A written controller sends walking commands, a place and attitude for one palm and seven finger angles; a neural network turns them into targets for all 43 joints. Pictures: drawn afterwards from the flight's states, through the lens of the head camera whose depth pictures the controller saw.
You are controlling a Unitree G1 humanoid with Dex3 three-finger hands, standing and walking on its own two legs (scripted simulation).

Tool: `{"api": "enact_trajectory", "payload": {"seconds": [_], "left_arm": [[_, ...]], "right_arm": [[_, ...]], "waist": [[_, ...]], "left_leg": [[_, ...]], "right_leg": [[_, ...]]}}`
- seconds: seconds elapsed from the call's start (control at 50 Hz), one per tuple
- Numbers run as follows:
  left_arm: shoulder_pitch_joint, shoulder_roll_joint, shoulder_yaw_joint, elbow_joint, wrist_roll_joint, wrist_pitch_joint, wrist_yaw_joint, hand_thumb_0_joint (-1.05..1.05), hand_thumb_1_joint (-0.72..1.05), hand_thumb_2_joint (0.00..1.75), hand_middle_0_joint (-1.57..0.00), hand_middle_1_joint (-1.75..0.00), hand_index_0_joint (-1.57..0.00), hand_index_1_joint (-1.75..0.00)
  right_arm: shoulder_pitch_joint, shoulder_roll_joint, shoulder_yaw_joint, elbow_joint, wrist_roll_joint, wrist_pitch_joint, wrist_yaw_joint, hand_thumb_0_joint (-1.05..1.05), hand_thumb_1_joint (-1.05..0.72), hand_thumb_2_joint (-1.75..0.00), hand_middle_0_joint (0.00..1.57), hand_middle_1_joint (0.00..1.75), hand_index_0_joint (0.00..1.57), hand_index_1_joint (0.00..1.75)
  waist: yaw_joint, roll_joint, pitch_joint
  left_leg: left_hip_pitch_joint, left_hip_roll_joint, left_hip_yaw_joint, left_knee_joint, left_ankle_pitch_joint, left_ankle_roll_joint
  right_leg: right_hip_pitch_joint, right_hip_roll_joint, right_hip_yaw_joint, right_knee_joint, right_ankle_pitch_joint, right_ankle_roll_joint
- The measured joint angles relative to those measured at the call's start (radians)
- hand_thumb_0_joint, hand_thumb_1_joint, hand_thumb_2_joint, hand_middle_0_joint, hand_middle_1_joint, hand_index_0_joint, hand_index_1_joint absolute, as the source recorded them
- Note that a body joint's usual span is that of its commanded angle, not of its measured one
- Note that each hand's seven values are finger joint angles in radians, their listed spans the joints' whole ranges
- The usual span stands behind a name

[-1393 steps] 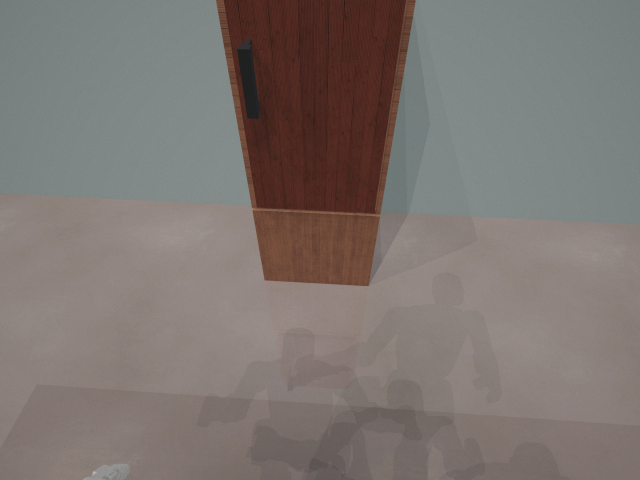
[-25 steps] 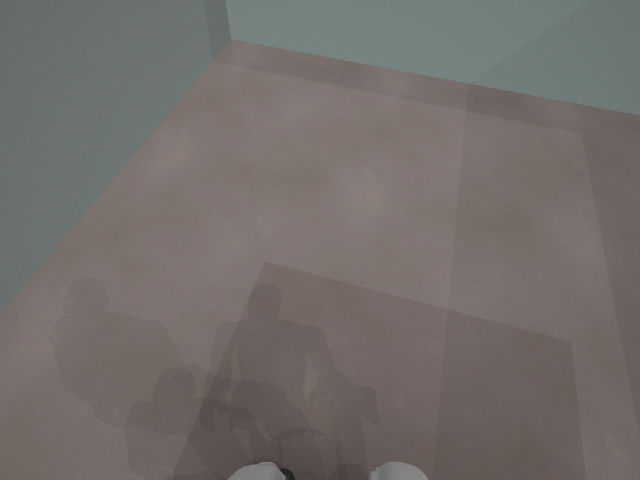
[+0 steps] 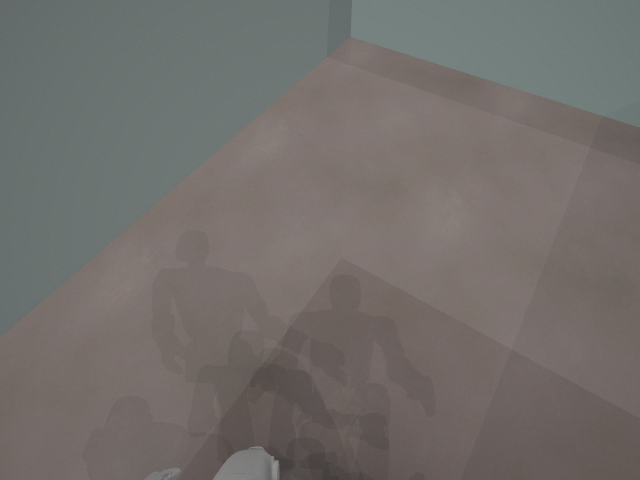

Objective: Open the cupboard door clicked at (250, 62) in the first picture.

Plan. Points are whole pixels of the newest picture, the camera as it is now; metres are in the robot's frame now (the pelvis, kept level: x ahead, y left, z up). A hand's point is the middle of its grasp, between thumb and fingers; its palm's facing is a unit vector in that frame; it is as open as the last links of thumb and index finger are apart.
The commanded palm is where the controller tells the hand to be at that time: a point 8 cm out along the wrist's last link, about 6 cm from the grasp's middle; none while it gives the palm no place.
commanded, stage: turn to face it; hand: left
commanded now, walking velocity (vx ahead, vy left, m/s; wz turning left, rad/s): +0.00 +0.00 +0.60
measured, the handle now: out of the picture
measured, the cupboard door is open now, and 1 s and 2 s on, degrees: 46 46 46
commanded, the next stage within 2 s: none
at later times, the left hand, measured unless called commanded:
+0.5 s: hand out of the picture +0.09 +0.20 -0.16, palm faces +0.29 -0.91 -0.29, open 7.4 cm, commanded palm none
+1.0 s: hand out of the picture -0.04 +0.17 -0.19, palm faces +0.61 -0.75 -0.25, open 7.4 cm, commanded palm none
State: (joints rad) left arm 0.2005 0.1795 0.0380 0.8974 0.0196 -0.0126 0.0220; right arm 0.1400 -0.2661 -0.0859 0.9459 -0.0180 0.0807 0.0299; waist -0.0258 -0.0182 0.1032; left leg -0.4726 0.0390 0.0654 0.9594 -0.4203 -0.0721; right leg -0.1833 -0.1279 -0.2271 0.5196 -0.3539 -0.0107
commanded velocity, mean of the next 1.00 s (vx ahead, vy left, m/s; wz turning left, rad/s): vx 0.00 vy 0.00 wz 0.60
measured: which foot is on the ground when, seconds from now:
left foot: up 0.00-0.10, down 0.12-0.48, up 0.50-0.86, down 0.88-1.00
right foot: down 0.00-0.12, up 0.14-0.46, down 0.48-0.88, up 0.90-1.00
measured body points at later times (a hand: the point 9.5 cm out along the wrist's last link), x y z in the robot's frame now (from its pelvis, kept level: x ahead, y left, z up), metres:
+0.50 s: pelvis +0.04 -0.04 -0.02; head +0.10 -0.04 +0.43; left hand +0.08 +0.24 -0.14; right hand +0.20 -0.26 -0.17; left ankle +0.01 +0.12 -0.73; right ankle +0.09 -0.14 -0.75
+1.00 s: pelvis +0.05 -0.03 -0.01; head +0.08 +0.01 +0.43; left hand -0.07 +0.21 -0.17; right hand +0.29 -0.17 -0.14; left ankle -0.01 +0.05 -0.74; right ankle +0.09 -0.16 -0.67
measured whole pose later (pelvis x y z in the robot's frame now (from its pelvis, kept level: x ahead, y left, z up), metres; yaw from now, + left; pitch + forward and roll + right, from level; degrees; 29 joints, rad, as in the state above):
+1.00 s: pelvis +0.05 -0.03 -0.01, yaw +37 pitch +1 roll +0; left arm 0.20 0.26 0.08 0.94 0.02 0.06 0.01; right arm 0.12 -0.21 -0.06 0.89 -0.02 0.03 0.01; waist 0.00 -0.05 0.10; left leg -0.33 0.00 0.07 0.61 -0.31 0.03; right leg -0.47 -0.12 -0.09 1.11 -0.51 0.08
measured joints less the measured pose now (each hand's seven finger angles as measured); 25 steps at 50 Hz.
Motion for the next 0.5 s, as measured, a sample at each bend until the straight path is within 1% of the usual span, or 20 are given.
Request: {"api": "enact_trajectory", "payload": {"seconds": [0.08, 0.1, 0.12, 0.14, 0.16, 0.18, 0.2, 0.22, 0.26, 0.3, 0.36, 0.42, 0.46, 0.48, 0.5], "left_arm": [[0.035, 0.029, 0.009, 0.018, 0.004, 0.005, -0.005, 0.00, 0.91, 0.90, -0.20, -0.30, -0.21, -0.30], [0.046, 0.038, 0.012, 0.024, 0.002, 0.006, -0.008, 0.00, 0.91, 0.90, -0.20, -0.30, -0.21, -0.30], [0.061, 0.046, 0.015, 0.028, -0.001, 0.009, -0.010, 0.00, 0.91, 0.90, -0.20, -0.30, -0.21, -0.30], [0.068, 0.056, 0.018, 0.034, -0.005, 0.016, -0.013, 0.01, 0.91, 0.90, -0.20, -0.30, -0.21, -0.30], [0.064, 0.069, 0.021, 0.040, -0.007, 0.031, -0.013, 0.01, 0.91, 0.90, -0.20, -0.30, -0.20, -0.30], [0.055, 0.080, 0.024, 0.046, -0.007, 0.047, -0.010, 0.01, 0.91, 0.90, -0.20, -0.30, -0.20, -0.30], [0.044, 0.087, 0.028, 0.051, -0.007, 0.059, -0.005, 0.01, 0.91, 0.90, -0.20, -0.30, -0.20, -0.30], [0.032, 0.091, 0.032, 0.055, -0.007, 0.067, -0.004, 0.01, 0.91, 0.90, -0.20, -0.30, -0.20, -0.30], [0.008, 0.093, 0.036, 0.050, -0.006, 0.073, -0.007, 0.01, 0.91, 0.90, -0.20, -0.30, -0.20, -0.30], [-0.010, 0.088, 0.037, 0.035, -0.006, 0.069, -0.013, 0.01, 0.91, 0.90, -0.20, -0.30, -0.20, -0.30], [-0.032, 0.075, 0.033, 0.009, -0.006, 0.062, -0.018, 0.01, 0.91, 0.90, -0.20, -0.30, -0.20, -0.30], [-0.050, 0.060, 0.028, -0.013, -0.007, 0.052, -0.022, 0.01, 0.91, 0.90, -0.20, -0.30, -0.20, -0.30], [-0.054, 0.050, 0.023, -0.028, -0.008, 0.039, -0.024, 0.01, 0.91, 0.90, -0.20, -0.30, -0.20, -0.30], [-0.048, 0.049, 0.019, -0.039, -0.005, 0.027, -0.024, 0.01, 0.91, 0.90, -0.20, -0.30, -0.20, -0.30], [-0.051, 0.038, 0.016, -0.040, 0.000, 0.016, -0.021, 0.01, 0.91, 0.90, -0.20, -0.30, -0.20, -0.30]], "right_arm": [[-0.042, 0.007, 0.013, -0.018, 0.002, -0.008, 0.004, 0.00, -0.91, -0.90, 0.20, 0.30, 0.20, 0.30], [-0.051, 0.008, 0.016, -0.027, 0.002, -0.013, 0.005, 0.00, -0.91, -0.90, 0.20, 0.30, 0.20, 0.30], [-0.057, 0.006, 0.019, -0.039, 0.000, -0.022, 0.006, 0.00, -0.91, -0.90, 0.20, 0.30, 0.20, 0.30], [-0.063, 0.006, 0.019, -0.051, -0.004, -0.034, 0.006, 0.00, -0.91, -0.90, 0.20, 0.30, 0.20, 0.30], [-0.070, 0.011, 0.020, -0.060, -0.004, -0.044, 0.005, 0.00, -0.91, -0.90, 0.20, 0.30, 0.20, 0.30], [-0.072, 0.016, 0.024, -0.066, -0.002, -0.052, 0.002, 0.00, -0.91, -0.90, 0.20, 0.30, 0.20, 0.30], [-0.070, 0.021, 0.028, -0.070, -0.001, -0.058, -0.003, 0.00, -0.91, -0.90, 0.20, 0.30, 0.20, 0.30], [-0.065, 0.025, 0.030, -0.072, -0.001, -0.060, -0.009, 0.00, -0.91, -0.90, 0.20, 0.30, 0.20, 0.30], [-0.053, 0.031, 0.033, -0.067, -0.003, -0.059, -0.018, 0.00, -0.91, -0.90, 0.20, 0.30, 0.20, 0.30], [-0.042, 0.034, 0.035, -0.056, -0.004, -0.056, -0.020, 0.00, -0.91, -0.90, 0.20, 0.30, 0.20, 0.30], [-0.023, 0.038, 0.034, -0.044, -0.007, -0.049, -0.017, 0.00, -0.91, -0.90, 0.20, 0.30, 0.21, 0.30], [-0.006, 0.040, 0.027, -0.037, -0.010, -0.039, -0.013, 0.00, -0.90, -0.90, 0.20, 0.30, 0.21, 0.30], [0.006, 0.039, 0.020, -0.035, -0.008, -0.031, -0.013, 0.00, -0.90, -0.90, 0.21, 0.30, 0.21, 0.30], [0.016, 0.038, 0.016, -0.036, -0.004, -0.028, -0.012, 0.00, -0.90, -0.90, 0.21, 0.30, 0.21, 0.30], [0.015, 0.030, 0.009, -0.032, -0.001, -0.024, -0.012, 0.00, -0.90, -0.90, 0.21, 0.30, 0.21, 0.30]], "waist": [[0.026, -0.020, 0.018], [0.030, -0.025, 0.019], [0.032, -0.025, 0.016], [0.029, -0.026, 0.013], [0.031, -0.036, 0.020], [0.035, -0.040, 0.024], [0.037, -0.040, 0.025], [0.038, -0.037, 0.024], [0.042, -0.028, 0.019], [0.045, -0.016, 0.011], [0.039, 0.005, 0.000], [0.025, 0.024, -0.008], [0.017, 0.037, -0.014], [0.016, 0.034, -0.023], [0.017, 0.045, -0.019]], "left_leg": [[0.081, -0.010, 0.046, -0.207, 0.013, 0.023], [0.108, -0.019, 0.059, -0.270, 0.046, 0.032], [0.142, -0.022, 0.073, -0.341, 0.128, 0.047], [0.145, -0.027, 0.071, -0.355, 0.143, 0.089], [0.133, -0.034, 0.065, -0.325, 0.124, 0.108], [0.128, -0.036, 0.057, -0.306, 0.103, 0.114], [0.128, -0.036, 0.045, -0.303, 0.092, 0.112], [0.134, -0.036, 0.032, -0.313, 0.092, 0.107], [0.151, -0.037, 0.007, -0.353, 0.115, 0.091], [0.167, -0.036, -0.016, -0.391, 0.137, 0.088], [0.178, -0.032, -0.055, -0.423, 0.156, 0.076], [0.171, -0.029, -0.095, -0.417, 0.155, 0.055], [0.153, -0.030, -0.124, -0.386, 0.141, 0.037], [0.135, -0.039, -0.134, -0.354, 0.125, 0.032], [0.106, -0.042, -0.143, -0.279, 0.048, 0.030]], "right_leg": [[0.004, -0.026, -0.057, 0.058, -0.051, 0.013], [-0.002, -0.036, -0.068, 0.089, -0.072, 0.019], [-0.020, -0.046, -0.076, 0.142, -0.094, 0.027], [-0.060, -0.056, -0.061, 0.234, -0.108, 0.043], [-0.109, -0.056, -0.010, 0.348, -0.150, 0.058], [-0.158, -0.041, 0.045, 0.456, -0.185, 0.070], [-0.201, -0.024, 0.088, 0.540, -0.199, 0.081], [-0.237, -0.011, 0.121, 0.598, -0.190, 0.089], [-0.288, 0.005, 0.167, 0.641, -0.142, 0.100], [-0.312, 0.013, 0.194, 0.611, -0.102, 0.105], [-0.305, 0.026, 0.208, 0.492, -0.080, 0.106], [-0.254, 0.050, 0.203, 0.331, -0.066, 0.100], [-0.191, 0.071, 0.188, 0.187, -0.003, 0.095], [-0.155, 0.068, 0.183, 0.100, 0.040, 0.082], [-0.158, 0.070, 0.172, 0.107, 0.046, 0.057]]}}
